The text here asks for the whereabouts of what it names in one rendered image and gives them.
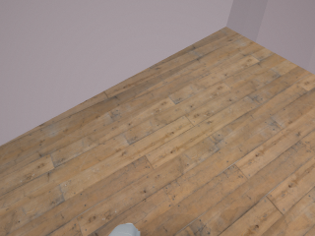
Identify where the left robot thigh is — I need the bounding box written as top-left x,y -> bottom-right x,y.
108,223 -> 141,236

